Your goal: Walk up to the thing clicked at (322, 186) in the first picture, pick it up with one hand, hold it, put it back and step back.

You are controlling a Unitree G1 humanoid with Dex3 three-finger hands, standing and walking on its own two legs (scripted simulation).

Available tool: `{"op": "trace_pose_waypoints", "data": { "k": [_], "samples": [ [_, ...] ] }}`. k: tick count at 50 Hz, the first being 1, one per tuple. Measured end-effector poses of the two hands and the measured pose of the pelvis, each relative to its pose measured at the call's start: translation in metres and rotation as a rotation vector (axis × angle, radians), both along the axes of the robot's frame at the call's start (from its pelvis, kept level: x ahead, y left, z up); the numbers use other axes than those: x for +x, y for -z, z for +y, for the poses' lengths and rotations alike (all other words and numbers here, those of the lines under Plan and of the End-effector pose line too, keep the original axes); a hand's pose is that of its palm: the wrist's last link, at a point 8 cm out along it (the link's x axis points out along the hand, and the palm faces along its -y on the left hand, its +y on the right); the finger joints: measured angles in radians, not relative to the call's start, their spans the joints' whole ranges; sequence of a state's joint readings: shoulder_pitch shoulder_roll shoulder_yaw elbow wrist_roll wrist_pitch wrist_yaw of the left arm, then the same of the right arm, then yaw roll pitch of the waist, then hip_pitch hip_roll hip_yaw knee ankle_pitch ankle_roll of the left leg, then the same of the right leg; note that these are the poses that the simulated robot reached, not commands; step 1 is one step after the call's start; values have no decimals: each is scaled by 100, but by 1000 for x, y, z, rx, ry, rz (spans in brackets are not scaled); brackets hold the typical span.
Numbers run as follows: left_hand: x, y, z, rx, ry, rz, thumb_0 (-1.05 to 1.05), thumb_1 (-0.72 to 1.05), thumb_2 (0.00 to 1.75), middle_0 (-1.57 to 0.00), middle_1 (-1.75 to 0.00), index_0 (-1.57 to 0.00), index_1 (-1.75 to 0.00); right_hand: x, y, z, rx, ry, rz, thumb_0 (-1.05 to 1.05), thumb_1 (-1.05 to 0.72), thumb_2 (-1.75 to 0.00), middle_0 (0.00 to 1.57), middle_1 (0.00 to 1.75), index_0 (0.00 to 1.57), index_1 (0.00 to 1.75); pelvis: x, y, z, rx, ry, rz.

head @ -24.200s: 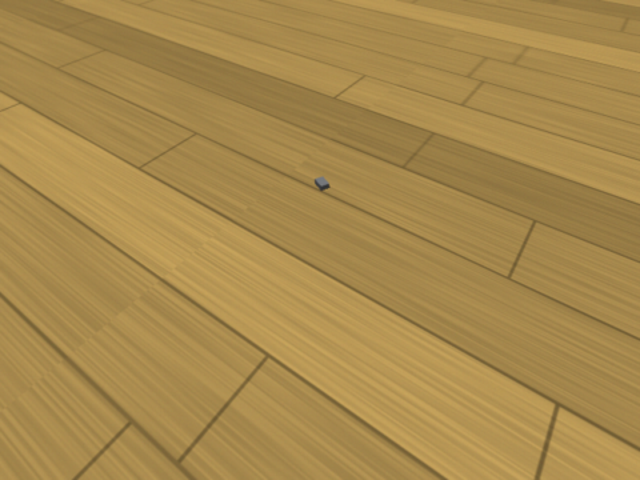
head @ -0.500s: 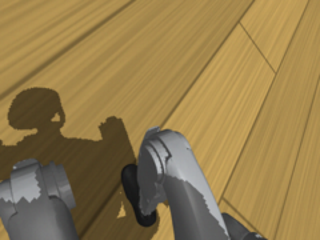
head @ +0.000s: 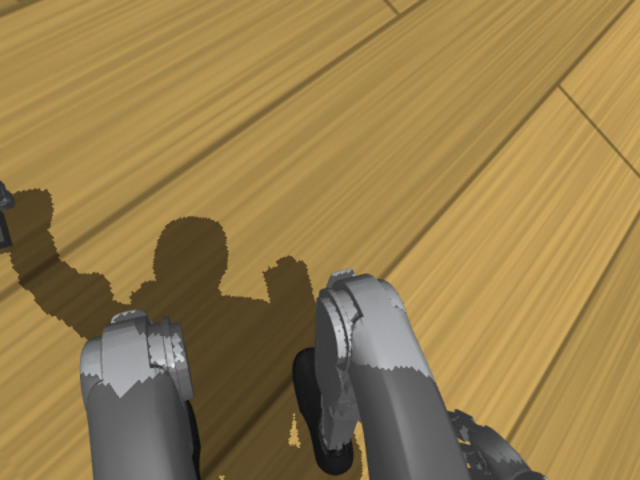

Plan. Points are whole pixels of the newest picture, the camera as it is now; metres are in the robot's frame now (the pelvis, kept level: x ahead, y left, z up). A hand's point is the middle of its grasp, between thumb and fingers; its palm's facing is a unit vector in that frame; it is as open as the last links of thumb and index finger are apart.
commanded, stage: settle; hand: left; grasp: from above
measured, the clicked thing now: out of the picture +0.44 +0.36 -0.21
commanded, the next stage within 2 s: lift in 0.10 s
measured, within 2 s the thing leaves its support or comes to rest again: neither
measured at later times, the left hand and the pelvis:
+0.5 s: hand out of the picture +0.42 +0.35 -0.11, palm faces -0.45 -0.10 -0.89, open 7.2 cm; pelvis +0.00 +0.00 +0.04, yaw +3 degrees
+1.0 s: hand out of the picture +0.35 +0.33 +0.07, palm faces -0.41 -0.13 -0.90, open 7.2 cm; pelvis +0.00 +0.00 +0.16, yaw +6 degrees
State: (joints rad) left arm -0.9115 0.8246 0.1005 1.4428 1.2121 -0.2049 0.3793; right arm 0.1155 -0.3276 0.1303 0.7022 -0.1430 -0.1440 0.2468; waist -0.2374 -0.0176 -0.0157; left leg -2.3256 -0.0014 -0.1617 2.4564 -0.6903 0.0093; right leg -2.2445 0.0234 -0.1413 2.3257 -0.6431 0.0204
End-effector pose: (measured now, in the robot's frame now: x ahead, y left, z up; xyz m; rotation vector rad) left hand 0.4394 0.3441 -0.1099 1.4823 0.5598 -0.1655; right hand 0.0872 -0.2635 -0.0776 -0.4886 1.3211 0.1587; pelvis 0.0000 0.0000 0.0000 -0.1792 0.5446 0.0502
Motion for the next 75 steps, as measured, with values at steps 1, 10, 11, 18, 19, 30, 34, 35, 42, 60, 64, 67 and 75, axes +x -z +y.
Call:
{"op": "trace_pose_waypoints", "data": {
  "k": [1, 10, 11, 18, 19, 30, 34, 35, 42, 60, 64, 67, 75],
  "samples": [
    [0, -2, 0, 0, 3, 1, 0, 39, 0, -108, -1, -109, -2, -1, 1, 0, -1, 5, 2, 0, -91, -90, 20, 30, 20, 30, 0, 0, 0, 2, -2, 0],
    [2, -17, 3, 5, 25, -11, -1, 40, 0, -108, 0, -109, -1, -14, 4, -1, -24, 57, 41, 1, -91, -90, 20, 30, 20, 30, -1, -3, -1, 12, -9, 9],
    [2, -19, 3, 6, 27, -14, -1, 40, 0, -108, 0, -109, -1, -16, 4, -1, -27, 63, 46, 1, -91, -90, 20, 30, 20, 30, -1, -4, -1, 12, -10, 11],
    [-1, -33, 3, 4, 9, -22, -1, 40, 0, -108, 0, -110, 0, -23, -3, -1, -30, 111, 60, 1, -92, -91, 20, 30, 20, 30, -1, -13, 0, 16, -19, 32],
    [-3, -36, 3, 2, 4, -19, -1, 40, 0, -108, 0, -110, 0, -24, -5, -1, -29, 119, 60, 1, -92, -91, 20, 30, 20, 30, -1, -16, 0, 17, -20, 35],
    [-27, -91, 4, -2, 10, 10, -1, 40, 0, -107, -2, -109, -2, -7, -32, -1, -18, 174, 6, 1, -92, -91, 20, 30, 20, 30, -3, -54, 1, 36, -35, 58],
    [-37, -117, 5, -2, 15, 3, -1, 41, 1, -106, -3, -108, -3, 8, -47, 1, -17, 175, -41, 1, -92, -91, 20, 30, 20, 30, -4, -71, 2, 40, -40, 57],
    [-40, -123, 5, -3, 14, 2, -1, 41, 1, -106, -4, -107, -3, 12, -52, 1, -16, 174, -54, 1, -92, -91, 20, 30, 20, 30, -4, -76, 2, 41, -41, 57],
    [-62, -171, 2, -16, 9, -14, -1, 41, 1, -104, -6, -106, -5, 39, -87, 8, -5, 171, -140, 1, -91, -91, 20, 30, 20, 30, -5, -113, 3, 49, -52, 41],
    [-105, -328, -26, -40, -4, -34, -1, 42, 0, -105, -6, -106, -4, 69, -215, 27, 36, 228, -289, 1, -90, -90, 20, 30, 20, 30, 5, -243, 4, 99, -77, -98],
    [-110, -363, -31, -40, 1, -25, -1, 42, 0, -105, -6, -107, -4, 68, -247, 29, 37, 246, -312, 1, -90, -90, 20, 30, 20, 30, 10, -274, 5, 112, -80, -144],
    [-112, -385, -34, -36, -3, -20, -1, 42, 0, -104, -6, -106, -5, 67, -268, 28, 38, 258, -328, 1, -90, -90, 20, 30, 20, 30, 15, -295, 5, 121, -81, -175],
    [-112, -428, -44, -33, -9, -7, -1, 43, 0, -103, -8, -105, -6, 66, -312, 24, 37, 283, -351, 1, -90, -90, 20, 30, 20, 30, 27, -339, 6, 141, -81, -243]
  ]
}}
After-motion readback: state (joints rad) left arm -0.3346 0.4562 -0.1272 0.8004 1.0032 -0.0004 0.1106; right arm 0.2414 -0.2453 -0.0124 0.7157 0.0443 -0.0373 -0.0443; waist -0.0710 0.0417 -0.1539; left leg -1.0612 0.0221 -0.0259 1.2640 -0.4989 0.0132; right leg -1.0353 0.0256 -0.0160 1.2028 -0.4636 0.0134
